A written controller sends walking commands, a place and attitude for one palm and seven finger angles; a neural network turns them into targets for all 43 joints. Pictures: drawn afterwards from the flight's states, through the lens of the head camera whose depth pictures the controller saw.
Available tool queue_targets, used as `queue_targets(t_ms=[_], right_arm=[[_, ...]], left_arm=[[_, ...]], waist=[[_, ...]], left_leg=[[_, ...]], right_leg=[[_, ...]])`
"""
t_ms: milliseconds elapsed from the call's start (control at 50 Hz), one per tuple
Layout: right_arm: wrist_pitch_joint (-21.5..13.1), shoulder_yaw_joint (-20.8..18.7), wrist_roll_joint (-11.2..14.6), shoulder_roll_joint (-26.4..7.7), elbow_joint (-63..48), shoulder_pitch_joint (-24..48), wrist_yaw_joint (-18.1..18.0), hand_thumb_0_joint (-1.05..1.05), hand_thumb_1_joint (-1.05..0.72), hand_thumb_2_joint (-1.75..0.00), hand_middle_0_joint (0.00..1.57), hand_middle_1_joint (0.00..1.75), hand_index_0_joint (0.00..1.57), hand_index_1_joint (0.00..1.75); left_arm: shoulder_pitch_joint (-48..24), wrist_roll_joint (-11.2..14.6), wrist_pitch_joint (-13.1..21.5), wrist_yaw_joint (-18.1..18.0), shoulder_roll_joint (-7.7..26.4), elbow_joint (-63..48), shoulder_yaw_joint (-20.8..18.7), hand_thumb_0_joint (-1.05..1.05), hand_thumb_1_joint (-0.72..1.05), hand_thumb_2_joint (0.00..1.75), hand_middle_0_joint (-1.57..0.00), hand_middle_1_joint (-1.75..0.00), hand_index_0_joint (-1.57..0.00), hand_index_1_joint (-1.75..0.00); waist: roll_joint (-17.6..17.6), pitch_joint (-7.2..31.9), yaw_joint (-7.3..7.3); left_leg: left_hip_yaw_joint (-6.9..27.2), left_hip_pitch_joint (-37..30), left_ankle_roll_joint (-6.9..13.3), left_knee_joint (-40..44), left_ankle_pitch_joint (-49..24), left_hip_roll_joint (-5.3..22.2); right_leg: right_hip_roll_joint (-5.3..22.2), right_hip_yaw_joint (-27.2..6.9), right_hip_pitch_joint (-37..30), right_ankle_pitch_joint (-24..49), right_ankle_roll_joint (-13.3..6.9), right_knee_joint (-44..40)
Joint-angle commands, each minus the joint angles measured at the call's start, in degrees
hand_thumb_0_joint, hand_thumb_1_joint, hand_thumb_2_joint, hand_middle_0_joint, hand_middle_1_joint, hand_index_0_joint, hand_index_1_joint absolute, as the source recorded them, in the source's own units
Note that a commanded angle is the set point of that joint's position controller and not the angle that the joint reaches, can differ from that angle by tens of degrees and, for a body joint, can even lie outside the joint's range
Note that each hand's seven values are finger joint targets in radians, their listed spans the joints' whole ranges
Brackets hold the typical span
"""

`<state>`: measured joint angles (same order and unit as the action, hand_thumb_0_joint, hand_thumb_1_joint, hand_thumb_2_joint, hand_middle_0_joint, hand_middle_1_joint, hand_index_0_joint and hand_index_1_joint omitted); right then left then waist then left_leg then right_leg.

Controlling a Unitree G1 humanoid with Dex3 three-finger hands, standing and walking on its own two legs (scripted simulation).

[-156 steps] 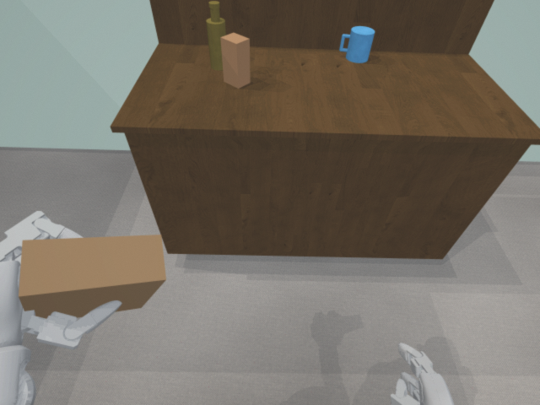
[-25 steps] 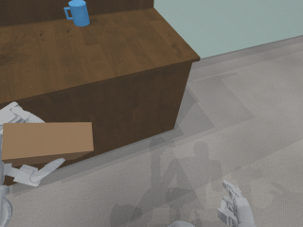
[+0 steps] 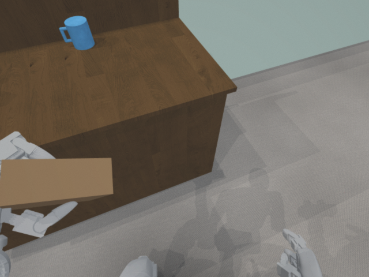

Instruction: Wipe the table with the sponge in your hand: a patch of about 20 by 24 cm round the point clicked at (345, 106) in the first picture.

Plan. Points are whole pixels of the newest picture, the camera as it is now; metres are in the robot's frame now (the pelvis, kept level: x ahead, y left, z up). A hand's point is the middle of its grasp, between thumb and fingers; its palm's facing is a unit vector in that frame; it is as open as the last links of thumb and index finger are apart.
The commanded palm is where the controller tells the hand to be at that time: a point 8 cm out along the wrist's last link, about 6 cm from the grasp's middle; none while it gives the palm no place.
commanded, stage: take the last steps up to it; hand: left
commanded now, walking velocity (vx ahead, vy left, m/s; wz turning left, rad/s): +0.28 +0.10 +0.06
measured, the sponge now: (71, 184) +0.23 +0.19 +0.15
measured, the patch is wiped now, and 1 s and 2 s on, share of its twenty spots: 0.00 0.00 0.00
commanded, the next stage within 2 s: come to a stop and stand still in 0.82 s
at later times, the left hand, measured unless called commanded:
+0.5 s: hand (52, 140) +0.30 +0.23 +0.18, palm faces +0.45 -0.76 -0.48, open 9.6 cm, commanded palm +0.25 +0.27 +0.17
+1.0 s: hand (53, 110) +0.37 +0.26 +0.17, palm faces +0.44 -0.80 -0.41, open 9.6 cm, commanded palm +0.30 +0.29 +0.17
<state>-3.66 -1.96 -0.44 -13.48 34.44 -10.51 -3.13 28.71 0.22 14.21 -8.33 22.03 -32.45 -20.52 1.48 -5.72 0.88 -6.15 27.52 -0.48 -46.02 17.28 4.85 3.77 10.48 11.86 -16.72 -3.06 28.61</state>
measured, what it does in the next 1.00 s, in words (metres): walks ahead: left foot, then right foot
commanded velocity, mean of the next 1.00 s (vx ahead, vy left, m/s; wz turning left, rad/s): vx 0.16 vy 0.06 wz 0.02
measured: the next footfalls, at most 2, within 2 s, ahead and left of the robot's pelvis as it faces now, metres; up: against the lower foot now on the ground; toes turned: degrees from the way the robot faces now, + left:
left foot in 0.12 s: +0.14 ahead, +0.14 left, +0.00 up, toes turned +9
right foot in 0.44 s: +0.16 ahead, -0.11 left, +0.00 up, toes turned -7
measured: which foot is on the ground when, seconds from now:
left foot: up 0.00-0.10, down 0.12-0.46, up 0.48-0.78, down 0.80-1.00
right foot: down 0.00-0.12, up 0.14-0.42, down 0.44-0.82, up 0.84-1.00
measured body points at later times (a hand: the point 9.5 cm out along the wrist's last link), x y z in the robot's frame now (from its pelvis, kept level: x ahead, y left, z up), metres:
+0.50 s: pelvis +0.09 -0.01 -0.02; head +0.11 -0.03 +0.43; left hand +0.27 +0.27 +0.20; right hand +0.26 -0.20 -0.13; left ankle +0.09 +0.12 -0.73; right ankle +0.12 -0.11 -0.74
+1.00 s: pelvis +0.15 +0.01 -0.01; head +0.16 +0.01 +0.44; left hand +0.34 +0.30 +0.20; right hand +0.32 -0.21 -0.09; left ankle +0.18 +0.13 -0.74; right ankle +0.14 -0.10 -0.70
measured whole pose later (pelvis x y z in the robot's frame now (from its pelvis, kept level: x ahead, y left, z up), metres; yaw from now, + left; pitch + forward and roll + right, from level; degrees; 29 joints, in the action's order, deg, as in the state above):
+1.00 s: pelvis +0.15 +0.01 -0.01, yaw +1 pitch -1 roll +0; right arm -5.1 0.4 0.2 -9.0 33.6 -11.7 -2.5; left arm 24.3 1.1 11.8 -9.1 21.7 -27.8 -21.7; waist 0.4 -2.3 0.0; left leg -6.8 16.2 0.3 -30.4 13.2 4.0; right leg 2.7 5.4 21.7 -25.8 1.6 51.4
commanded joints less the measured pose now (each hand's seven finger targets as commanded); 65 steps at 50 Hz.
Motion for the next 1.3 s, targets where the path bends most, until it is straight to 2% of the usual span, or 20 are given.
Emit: queue_targets(t_ms=[0, 60, 100, 120, 260, 400, 420, 440, 460, 500, 580, 740, 760, 800, 860, 920, 1060, 1120, 1160, 1280], right_arm=[[-2.42, -1.31, 0.46, -2.32, -9.29, 1.88, -0.18, 0.00, -0.90, -0.90, 0.20, 0.30, 0.20, 0.30], [-2.01, -2.19, 0.90, -4.23, -9.24, 0.58, -1.02, 0.00, -0.90, -0.90, 0.20, 0.30, 0.20, 0.30], [-1.96, -2.23, 1.23, -5.67, -9.86, 1.08, -0.95, 0.00, -0.90, -0.90, 0.20, 0.30, 0.20, 0.30], [-2.34, -1.55, 1.37, -4.82, -10.51, 1.34, -0.52, 0.00, -0.90, -0.90, 0.20, 0.30, 0.20, 0.30], [-5.11, -0.98, 0.90, -4.79, -8.26, 2.47, -0.15, 0.00, -0.90, -0.90, 0.20, 0.30, 0.20, 0.30], [-4.90, -0.55, 0.95, -3.93, -6.55, 1.79, -0.85, 0.00, -0.90, -0.90, 0.20, 0.30, 0.20, 0.30], [-4.40, -0.58, 1.00, -3.22, -6.48, 1.47, -0.86, 0.00, -0.90, -0.90, 0.20, 0.30, 0.20, 0.30], [-3.92, -0.28, 0.94, -2.02, -6.90, 1.52, -0.83, 0.00, -0.90, -0.90, 0.20, 0.30, 0.20, 0.30], [-4.00, -0.05, 0.79, -2.55, -7.20, 3.67, -0.66, 0.00, -0.90, -0.90, 0.20, 0.30, 0.20, 0.30], [-4.09, -0.61, 0.92, -3.50, -5.69, 3.52, -0.29, 0.00, -0.90, -0.90, 0.20, 0.30, 0.20, 0.30], [-2.48, 0.62, 0.39, -2.44, -6.12, 5.52, -0.33, 0.00, -0.90, -0.90, 0.20, 0.30, 0.20, 0.30], [-2.58, -1.62, 0.11, -3.33, -9.37, 2.78, -0.77, 0.00, -0.90, -0.90, 0.20, 0.30, 0.20, 0.30], [-2.46, -2.34, 0.56, -4.53, -9.41, 1.90, -1.15, 0.00, -0.90, -0.90, 0.20, 0.30, 0.20, 0.30], [-2.35, -2.28, 1.03, -5.43, -10.19, 1.76, -0.81, 0.00, -0.90, -0.90, 0.20, 0.30, 0.20, 0.30], [-3.15, -1.84, 0.89, -4.74, -8.46, 2.49, -0.64, 0.00, -0.90, -0.90, 0.20, 0.30, 0.20, 0.30], [-3.99, -1.62, 1.08, -5.12, -7.75, 1.79, 0.13, 0.00, -0.90, -0.90, 0.20, 0.30, 0.20, 0.30], [-4.78, 0.28, 0.82, -4.28, -8.34, 2.76, -0.08, 0.00, -0.90, -0.90, 0.20, 0.30, 0.20, 0.30], [-4.33, 1.39, 0.47, -1.63, -8.35, 2.53, -0.16, 0.00, -0.90, -0.90, 0.20, 0.30, 0.20, 0.30], [-3.83, 0.19, 0.96, -2.54, -8.08, 3.59, 0.26, 0.00, -0.90, -0.90, 0.20, 0.30, 0.20, 0.30], [-2.09, 1.77, 0.46, -1.38, -8.62, 6.01, -0.84, 0.00, -0.90, -0.90, 0.20, 0.30, 0.20, 0.30]], left_arm=[[0.67, 1.77, 2.37, -3.13, 8.64, -8.54, -9.35, 0.00, 0.10, 1.30, -1.20, -1.60, -1.20, -1.60], [-2.98, 1.88, 1.97, -2.88, 7.14, -6.92, -6.79, 0.00, 0.10, 1.30, -1.20, -1.60, -1.20, -1.60], [-6.59, 2.05, 2.69, -2.81, 6.99, -8.35, -5.71, 0.00, 0.10, 1.30, -1.20, -1.60, -1.20, -1.60], [-8.28, 1.28, 2.87, -2.61, 8.11, -7.60, -5.58, 0.00, 0.10, 1.30, -1.20, -1.60, -1.20, -1.60], [-7.65, 0.98, 2.20, -1.49, 9.39, -15.28, -5.94, 0.00, 0.10, 1.30, -1.20, -1.60, -1.20, -1.60], [-5.93, 0.94, 1.45, -2.12, 7.59, -5.68, -6.89, 0.00, 0.10, 1.30, -1.20, -1.60, -1.20, -1.60], [-6.90, 0.55, 1.37, -2.06, 7.91, -4.13, -6.69, 0.00, 0.10, 1.30, -1.20, -1.60, -1.20, -1.60], [-7.30, 0.48, 0.95, -2.16, 9.48, -2.84, -7.26, 0.00, 0.10, 1.30, -1.20, -1.60, -1.20, -1.60], [-8.54, 0.94, 0.55, -2.24, 9.93, -2.20, -7.20, 0.00, 0.10, 1.30, -1.20, -1.60, -1.20, -1.60], [-10.15, 1.23, 0.82, -1.48, 8.88, -1.11, -6.32, 0.00, 0.10, 1.30, -1.20, -1.60, -1.20, -1.60], [-7.39, 0.33, 3.18, -1.52, 9.14, -5.47, -6.70, 0.00, 0.10, 1.30, -1.20, -1.60, -1.20, -1.60], [-3.10, 1.27, 2.72, -3.03, 9.77, -14.14, -8.54, 0.00, 0.10, 1.30, -1.20, -1.60, -1.20, -1.60], [-3.15, 1.57, 2.89, -3.10, 9.59, -14.93, -8.35, 0.00, 0.10, 1.30, -1.20, -1.60, -1.20, -1.60], [-3.45, 1.47, 3.52, -3.16, 9.04, -13.18, -7.83, 0.00, 0.10, 1.30, -1.20, -1.60, -1.20, -1.60], [-7.74, 0.95, 2.84, -2.11, 9.95, -8.97, -7.65, 0.00, 0.10, 1.30, -1.20, -1.60, -1.20, -1.60], [-6.22, 1.05, 1.97, -1.35, 6.40, -8.70, -4.20, 0.00, 0.10, 1.30, -1.20, -1.60, -1.20, -1.60], [-5.22, 1.28, -0.26, -1.79, 8.76, -10.41, -6.22, 0.00, 0.10, 1.30, -1.20, -1.60, -1.20, -1.60], [-6.58, 1.43, -0.10, -2.25, 10.54, -9.35, -7.30, 0.00, 0.10, 1.30, -1.20, -1.60, -1.20, -1.60], [-6.66, 2.08, -1.09, -1.84, 10.40, -8.04, -7.52, 0.00, 0.10, 1.30, -1.20, -1.60, -1.20, -1.60], [-1.18, 1.71, -0.29, -1.82, 8.60, -5.22, -8.03, 0.00, 0.10, 1.30, -1.20, -1.60, -1.20, -1.60]], waist=[[6.01, 13.40, -1.80], [0.33, 12.30, -0.11], [-16.49, 13.75, 0.06], [-15.64, 11.94, -0.23], [-15.40, 9.73, -1.54], [-8.01, 11.36, -1.12], [-0.74, 11.09, -0.80], [13.44, 10.64, -0.55], [15.04, 9.49, -1.86], [12.35, 8.45, -0.78], [6.21, 10.49, -1.06], [1.01, 14.34, -1.11], [-4.27, 14.88, -0.43], [-19.04, 13.83, -0.93], [-16.74, 8.67, -0.58], [-13.01, 8.89, -0.61], [-9.86, 12.77, -1.21], [4.27, 14.41, 0.23], [11.55, 14.25, -0.94], [7.36, 14.62, -1.73]], left_leg=[[-3.94, -5.13, 0.43, 11.88, -3.23, -2.31], [-3.07, -18.78, 1.65, 21.24, -7.78, -1.54], [22.51, -31.62, 10.97, 25.37, -17.62, 15.16], [29.41, -29.65, 14.46, 28.12, -20.03, 19.02], [9.91, -12.78, 10.42, 29.36, -7.63, 10.60], [5.04, -8.17, 5.25, 18.29, 2.93, 7.25], [1.97, -5.23, 3.61, 9.83, 6.59, 3.85], [-1.69, 3.95, 0.98, -2.62, 11.56, -2.40], [1.55, 10.19, 0.14, -13.77, 15.69, -3.55], [6.91, 11.49, -0.80, -22.03, 10.05, -0.94], [2.39, 3.13, -0.89, -7.59, 5.47, -0.60], [-2.97, -17.01, 0.07, 20.37, -7.81, -3.67], [0.53, -22.40, 1.11, 23.18, -9.75, -0.28], [22.71, -27.55, 10.57, 26.92, -23.30, 16.20], [21.66, -19.24, 12.73, 29.10, -10.12, 16.35], [12.22, -16.09, 9.81, 27.52, -16.35, 11.75], [5.27, -13.93, 3.83, 20.37, -15.12, 8.72], [0.70, -9.10, -1.27, 8.58, 0.18, -1.31], [4.15, -5.22, -1.43, -3.30, 10.24, -3.62], [3.04, -5.53, -0.98, 5.86, 5.00, -3.89]], right_leg=[[13.27, -11.84, -10.34, 21.05, -4.79, -6.51], [9.56, -8.73, -2.12, 12.93, -1.11, 2.76], [-0.48, -3.74, 16.20, -11.57, 3.63, 24.01], [-2.17, -6.91, 21.05, -20.37, 3.30, 33.42], [0.80, -5.28, 11.29, -6.54, 4.53, 23.91], [-1.81, -1.88, -4.09, -1.48, 4.49, -1.19], [3.64, -10.35, -5.32, -2.39, 2.03, -6.38], [14.50, -29.32, -9.07, 0.87, -3.20, -11.42], [21.93, -38.00, -11.22, 8.57, -7.94, -13.30], [20.67, -33.38, -9.34, 13.25, -7.99, -12.22], [14.71, -13.74, -9.10, 37.17, -4.62, -6.35], [10.06, -11.50, -5.05, 18.38, -1.60, -0.50], [7.66, -9.64, -1.31, 13.15, 0.08, 5.78], [-2.05, -4.98, 14.68, -19.63, 3.65, 24.34], [0.49, -8.20, 17.99, -15.59, 3.86, 31.67], [-0.44, -6.13, 12.92, -8.79, 4.68, 23.67], [-2.42, -4.71, -3.43, 4.14, 5.14, -3.29], [10.65, -21.25, -5.85, 33.13, -0.86, -7.28], [14.50, -25.45, -6.72, 37.66, -4.28, -8.25], [9.80, -15.48, -11.93, 41.01, -3.40, -4.75]])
